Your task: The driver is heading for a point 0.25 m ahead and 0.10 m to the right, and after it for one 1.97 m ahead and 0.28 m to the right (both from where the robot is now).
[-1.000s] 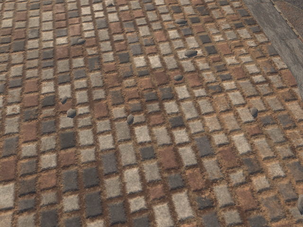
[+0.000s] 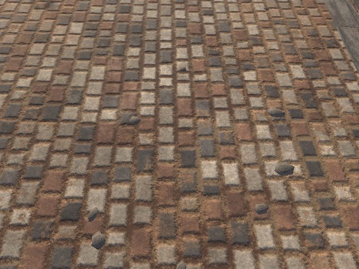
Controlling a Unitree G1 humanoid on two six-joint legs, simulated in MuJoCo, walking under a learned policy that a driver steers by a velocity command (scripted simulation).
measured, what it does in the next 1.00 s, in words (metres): walks ahead, turning right: right foot, then left foot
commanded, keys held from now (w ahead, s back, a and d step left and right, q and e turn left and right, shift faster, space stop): w+e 0.46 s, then w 0.08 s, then no key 0.46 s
